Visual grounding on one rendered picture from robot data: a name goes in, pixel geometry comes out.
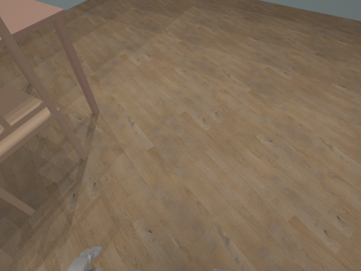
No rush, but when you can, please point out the chair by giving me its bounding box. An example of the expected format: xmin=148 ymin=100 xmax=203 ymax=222
xmin=0 ymin=17 xmax=88 ymax=216

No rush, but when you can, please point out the robot left hand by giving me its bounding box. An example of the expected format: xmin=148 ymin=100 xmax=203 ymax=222
xmin=67 ymin=246 xmax=102 ymax=271

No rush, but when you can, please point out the table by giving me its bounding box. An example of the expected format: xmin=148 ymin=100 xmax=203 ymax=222
xmin=0 ymin=0 xmax=99 ymax=114

